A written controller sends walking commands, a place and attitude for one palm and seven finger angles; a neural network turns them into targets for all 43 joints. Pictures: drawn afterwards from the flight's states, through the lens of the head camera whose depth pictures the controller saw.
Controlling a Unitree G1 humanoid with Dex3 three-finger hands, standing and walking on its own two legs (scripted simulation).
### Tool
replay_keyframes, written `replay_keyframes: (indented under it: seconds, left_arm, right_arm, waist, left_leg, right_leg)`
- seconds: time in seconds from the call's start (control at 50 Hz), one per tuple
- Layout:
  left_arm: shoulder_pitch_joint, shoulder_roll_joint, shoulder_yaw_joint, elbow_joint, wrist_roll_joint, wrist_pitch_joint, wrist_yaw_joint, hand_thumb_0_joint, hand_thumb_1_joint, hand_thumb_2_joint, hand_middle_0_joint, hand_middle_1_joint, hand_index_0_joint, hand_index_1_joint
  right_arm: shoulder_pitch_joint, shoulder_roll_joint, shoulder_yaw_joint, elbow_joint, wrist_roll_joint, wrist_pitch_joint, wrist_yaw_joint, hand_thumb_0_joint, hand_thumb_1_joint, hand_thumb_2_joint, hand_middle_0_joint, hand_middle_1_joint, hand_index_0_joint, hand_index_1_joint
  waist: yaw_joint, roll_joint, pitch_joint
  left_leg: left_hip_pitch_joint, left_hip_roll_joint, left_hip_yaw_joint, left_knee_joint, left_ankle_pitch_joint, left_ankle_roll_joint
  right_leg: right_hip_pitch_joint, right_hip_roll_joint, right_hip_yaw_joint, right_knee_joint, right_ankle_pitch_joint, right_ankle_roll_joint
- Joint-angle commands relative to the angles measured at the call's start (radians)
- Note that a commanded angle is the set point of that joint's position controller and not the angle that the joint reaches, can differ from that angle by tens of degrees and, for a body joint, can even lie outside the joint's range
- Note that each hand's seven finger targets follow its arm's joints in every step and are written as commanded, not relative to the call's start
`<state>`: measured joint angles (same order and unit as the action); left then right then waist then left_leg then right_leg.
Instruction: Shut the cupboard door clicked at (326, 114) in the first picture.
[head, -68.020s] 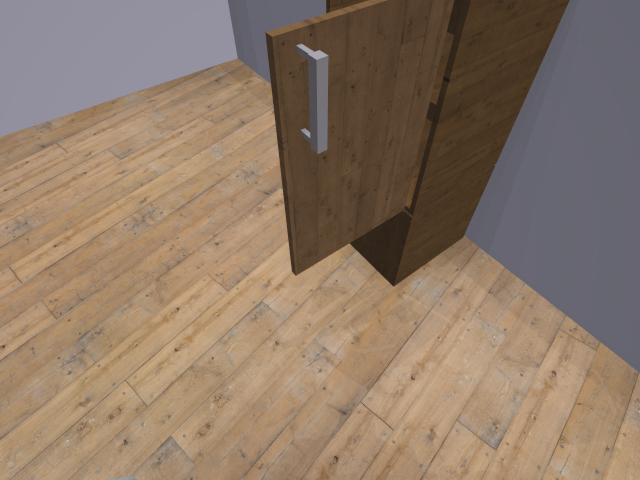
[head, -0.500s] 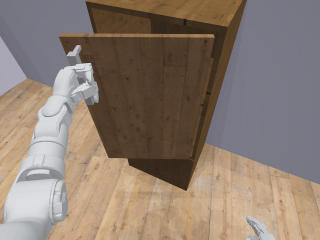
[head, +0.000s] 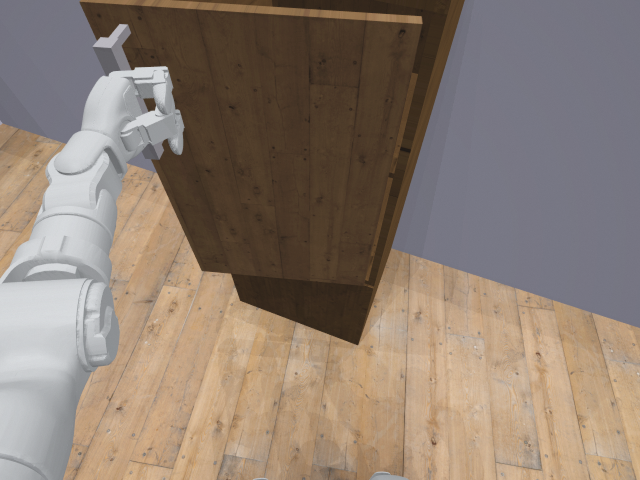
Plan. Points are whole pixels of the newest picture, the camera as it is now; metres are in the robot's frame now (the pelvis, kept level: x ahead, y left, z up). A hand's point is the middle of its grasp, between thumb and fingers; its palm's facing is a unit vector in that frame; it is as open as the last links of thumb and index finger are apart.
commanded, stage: push the door shut along its arc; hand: left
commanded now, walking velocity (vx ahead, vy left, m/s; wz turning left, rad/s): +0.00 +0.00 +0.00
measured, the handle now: (139, 96) +0.56 +0.21 +0.16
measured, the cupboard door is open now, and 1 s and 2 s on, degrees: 16 5 0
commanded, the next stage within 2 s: pull the fist back off the door in 0.88 s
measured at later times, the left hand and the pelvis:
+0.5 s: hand (215, 86) +0.56 +0.11 +0.18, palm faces -0.31 -0.95 -0.01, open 2.9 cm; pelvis +0.01 +0.00 -0.01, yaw -2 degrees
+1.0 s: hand (230, 80) +0.57 +0.10 +0.18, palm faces -0.36 -0.93 +0.00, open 3.2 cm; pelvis +0.02 +0.00 -0.02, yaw -1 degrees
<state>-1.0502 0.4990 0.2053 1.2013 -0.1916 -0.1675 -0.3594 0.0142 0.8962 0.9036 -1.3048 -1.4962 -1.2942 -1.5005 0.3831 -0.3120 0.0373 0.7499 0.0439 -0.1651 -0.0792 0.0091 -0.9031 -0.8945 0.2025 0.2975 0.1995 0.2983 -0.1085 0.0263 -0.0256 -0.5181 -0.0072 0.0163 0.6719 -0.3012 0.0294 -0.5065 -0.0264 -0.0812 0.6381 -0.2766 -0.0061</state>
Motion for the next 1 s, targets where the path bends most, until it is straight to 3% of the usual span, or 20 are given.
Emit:
replay_keyframes:
  seconds: [0.0, 0.06, 0.1, 0.18, 0.22, 0.26, 0.3, 0.32, 0.38, 0.44, 0.46, 0.48, 0.5, 0.54, 0.58, 0.7, 0.78, 0.8, 0.96, 0.98]
  left_arm:
    - [-0.679, 0.119, -0.005, -0.209, 0.000, -0.070, -0.022, 0.000, 0.900, 0.900, -1.300, -1.500, -1.300, -1.500]
    - [-0.679, 0.189, 0.055, -0.139, 0.001, -0.063, -0.018, 0.000, 0.900, 0.900, -1.300, -1.500, -1.300, -1.500]
    - [-0.711, 0.245, 0.087, -0.126, 0.024, -0.069, -0.014, 0.000, 0.900, 0.900, -1.300, -1.500, -1.300, -1.500]
    - [-0.703, 0.373, 0.172, -0.077, 0.069, -0.081, -0.005, 0.000, 0.900, 0.900, -1.300, -1.500, -1.300, -1.500]
    - [-0.688, 0.393, 0.174, -0.067, 0.091, -0.082, -0.015, 0.000, 0.900, 0.900, -1.300, -1.500, -1.300, -1.500]
    - [-0.702, 0.360, 0.149, -0.064, 0.085, -0.085, -0.030, 0.000, 0.900, 0.900, -1.300, -1.500, -1.300, -1.500]
    - [-0.697, 0.397, 0.168, -0.043, 0.088, -0.073, -0.050, 0.000, 0.900, 0.900, -1.300, -1.500, -1.300, -1.500]
    - [-0.718, 0.369, 0.140, -0.036, 0.086, -0.067, -0.062, 0.000, 0.900, 0.900, -1.300, -1.500, -1.300, -1.500]
    - [-0.754, 0.347, 0.121, -0.055, 0.078, -0.064, -0.088, 0.000, 0.900, 0.900, -1.300, -1.500, -1.300, -1.500]
    - [-0.779, 0.340, 0.117, -0.060, 0.070, -0.054, -0.102, 0.000, 0.900, 0.900, -1.300, -1.500, -1.300, -1.500]
    - [-0.799, 0.308, 0.098, -0.074, 0.059, -0.056, -0.104, 0.000, 0.900, 0.900, -1.300, -1.500, -1.300, -1.500]
    - [-0.800, 0.327, 0.112, -0.073, 0.064, -0.054, -0.106, 0.000, 0.900, 0.900, -1.300, -1.500, -1.300, -1.500]
    - [-0.808, 0.292, 0.081, -0.052, 0.061, -0.045, -0.110, 0.000, 0.900, 0.900, -1.300, -1.500, -1.300, -1.500]
    - [-0.833, 0.307, 0.090, -0.022, 0.059, -0.039, -0.109, 0.000, 0.900, 0.900, -1.300, -1.500, -1.300, -1.500]
    - [-0.852, 0.309, 0.092, -0.033, 0.061, -0.046, -0.111, 0.000, 0.900, 0.900, -1.300, -1.500, -1.300, -1.500]
    - [-0.914, 0.213, 0.022, -0.066, 0.051, -0.048, -0.120, 0.000, 0.900, 0.900, -1.300, -1.500, -1.300, -1.500]
    - [-0.936, 0.184, 0.010, -0.059, 0.045, -0.046, -0.115, 0.000, 0.900, 0.900, -1.300, -1.500, -1.300, -1.500]
    - [-0.936, 0.138, -0.020, -0.039, 0.042, -0.039, -0.113, 0.000, 0.900, 0.900, -1.300, -1.500, -1.300, -1.500]
    - [-0.958, 0.110, -0.030, -0.025, 0.032, -0.040, -0.101, 0.000, 0.900, 0.900, -1.300, -1.500, -1.300, -1.500]
    - [-1.020, 0.149, 0.175, -0.017, -0.024, 0.001, 0.110, 0.000, 0.900, 0.900, -1.300, -1.500, -1.300, -1.500]
  right_arm:
    - [0.085, -0.173, -0.059, -0.067, -0.009, -0.044, -0.011, 0.000, -0.900, -0.900, 0.200, 0.300, 0.200, 0.300]
    - [0.113, -0.180, -0.055, -0.065, -0.014, -0.038, -0.013, 0.000, -0.900, -0.900, 0.200, 0.300, 0.200, 0.300]
    - [0.122, -0.182, -0.055, -0.070, -0.016, -0.034, -0.008, 0.000, -0.900, -0.900, 0.200, 0.300, 0.200, 0.300]
    - [0.156, -0.185, -0.056, -0.089, -0.024, -0.011, -0.003, 0.000, -0.900, -0.900, 0.200, 0.300, 0.200, 0.300]
    - [0.167, -0.184, -0.058, -0.105, -0.024, 0.005, 0.002, 0.000, -0.900, -0.900, 0.200, 0.300, 0.200, 0.300]
    - [0.179, -0.182, -0.062, -0.108, -0.023, 0.017, 0.001, 0.000, -0.900, -0.900, 0.200, 0.300, 0.200, 0.300]
    - [0.187, -0.190, -0.065, -0.107, -0.023, 0.033, -0.002, 0.000, -0.900, -0.900, 0.200, 0.300, 0.200, 0.300]
    - [0.191, -0.189, -0.066, -0.104, -0.022, 0.037, -0.003, 0.000, -0.900, -0.900, 0.200, 0.300, 0.200, 0.300]
    - [0.204, -0.188, -0.069, -0.095, -0.025, 0.048, -0.007, 0.000, -0.900, -0.900, 0.200, 0.300, 0.200, 0.300]
    - [0.223, -0.191, -0.073, -0.083, -0.030, 0.052, -0.007, 0.000, -0.900, -0.900, 0.200, 0.300, 0.200, 0.300]
    - [0.225, -0.188, -0.073, -0.079, -0.032, 0.052, -0.008, 0.000, -0.900, -0.900, 0.200, 0.300, 0.200, 0.300]
    - [0.228, -0.191, -0.075, -0.071, -0.033, 0.054, -0.008, 0.000, -0.900, -0.900, 0.200, 0.300, 0.200, 0.300]
    - [0.223, -0.190, -0.073, -0.065, -0.033, 0.054, -0.007, 0.000, -0.900, -0.900, 0.200, 0.300, 0.200, 0.300]
    - [0.232, -0.196, -0.072, -0.053, -0.036, 0.054, -0.007, 0.000, -0.900, -0.900, 0.200, 0.300, 0.200, 0.300]
    - [0.232, -0.197, -0.074, -0.052, -0.038, 0.053, -0.007, 0.000, -0.900, -0.900, 0.200, 0.300, 0.200, 0.300]
    - [0.224, -0.196, -0.078, -0.031, -0.043, 0.049, -0.002, 0.000, -0.900, -0.900, 0.200, 0.300, 0.200, 0.300]
    - [0.226, -0.200, -0.080, -0.016, -0.045, 0.042, -0.003, 0.000, -0.900, -0.900, 0.200, 0.300, 0.200, 0.300]
    - [0.214, -0.198, -0.078, -0.012, -0.044, 0.039, -0.004, 0.000, -0.900, -0.900, 0.200, 0.300, 0.200, 0.300]
    - [0.222, -0.202, -0.074, 0.017, -0.042, 0.020, -0.013, 0.000, -0.900, -0.900, 0.200, 0.300, 0.200, 0.300]
    - [0.240, -0.156, -0.057, -0.023, -0.044, 0.018, 0.002, 0.000, -0.900, -0.900, 0.200, 0.300, 0.200, 0.300]
  waist:
    - [-0.109, 0.069, -0.377]
    - [-0.113, 0.001, -0.372]
    - [-0.110, 0.041, -0.401]
    - [-0.103, 0.014, -0.457]
    - [-0.096, 0.025, -0.468]
    - [-0.112, 0.022, -0.461]
    - [-0.116, 0.019, -0.471]
    - [-0.131, 0.013, -0.450]
    - [-0.139, 0.074, -0.462]
    - [-0.146, 0.074, -0.485]
    - [-0.154, 0.094, -0.492]
    - [-0.150, 0.110, -0.506]
    - [-0.163, 0.101, -0.478]
    - [-0.175, 0.079, -0.435]
    - [-0.173, 0.097, -0.483]
    - [-0.189, 0.156, -0.510]
    - [-0.197, 0.143, -0.510]
    - [-0.207, 0.132, -0.475]
    - [-0.223, 0.128, -0.472]
    - [-0.190, 0.162, -0.459]
  left_leg:
    - [0.280, 0.017, -0.096, -0.079, 0.086, -0.008]
    - [0.219, 0.017, -0.092, -0.062, 0.117, 0.000]
    - [0.206, 0.018, -0.090, -0.050, 0.131, -0.004]
    - [0.154, 0.016, -0.077, -0.017, 0.204, 0.001]
    - [0.119, 0.012, -0.064, -0.007, 0.206, 0.002]
    - [0.129, 0.011, -0.057, 0.003, 0.218, 0.007]
    - [0.116, 0.013, -0.050, 0.009, 0.213, 0.008]
    - [0.109, 0.013, -0.051, 0.008, 0.200, 0.009]
    - [0.164, 0.017, -0.059, 0.016, 0.228, 0.005]
    - [0.191, 0.019, -0.067, 0.023, 0.258, 0.006]
    - [0.216, 0.017, -0.063, 0.028, 0.290, 0.008]
    - [0.233, 0.021, -0.071, 0.033, 0.296, 0.003]
    - [0.221, 0.020, -0.071, 0.032, 0.272, 0.004]
    - [0.180, 0.021, -0.073, 0.030, 0.232, 0.007]
    - [0.212, 0.019, -0.075, 0.040, 0.270, 0.005]
    - [0.301, 0.026, -0.096, 0.062, 0.333, -0.002]
    - [0.329, 0.030, -0.108, 0.071, 0.348, -0.003]
    - [0.317, 0.031, -0.108, 0.069, 0.316, -0.001]
    - [0.302, 0.033, -0.102, 0.075, 0.299, 0.004]
    - [0.196, 0.047, -0.122, 0.061, 0.254, -0.016]
  right_leg:
    - [-0.061, 0.035, 0.054, -0.077, 0.066, -0.021]
    - [-0.037, 0.038, 0.054, -0.065, 0.096, -0.018]
    - [-0.033, 0.036, 0.063, -0.054, 0.115, -0.016]
    - [0.025, 0.039, 0.072, -0.027, 0.209, -0.011]
    - [0.049, 0.038, 0.079, -0.024, 0.236, -0.008]
    - [0.038, 0.043, 0.075, -0.025, 0.248, -0.008]
    - [0.040, 0.045, 0.083, -0.032, 0.262, -0.005]
    - [0.025, 0.046, 0.081, -0.038, 0.254, -0.003]
    - [-0.025, 0.052, 0.071, -0.037, 0.250, -0.007]
    - [-0.041, 0.057, 0.065, -0.038, 0.258, -0.008]
    - [-0.048, 0.058, 0.061, -0.035, 0.279, -0.010]
    - [-0.064, 0.059, 0.061, -0.035, 0.273, -0.010]
    - [-0.087, 0.060, 0.058, -0.039, 0.251, -0.008]
    - [-0.096, 0.060, 0.057, -0.045, 0.220, -0.008]
    - [-0.096, 0.061, 0.055, -0.031, 0.247, -0.010]
    - [-0.183, 0.066, 0.036, -0.012, 0.244, -0.016]
    - [-0.226, 0.069, 0.028, -0.002, 0.223, -0.017]
    - [-0.254, 0.068, 0.026, -0.006, 0.198, -0.014]
    - [-0.281, 0.067, 0.014, 0.015, 0.177, -0.016]
    - [-0.235, 0.061, 0.035, -0.018, 0.156, -0.007]
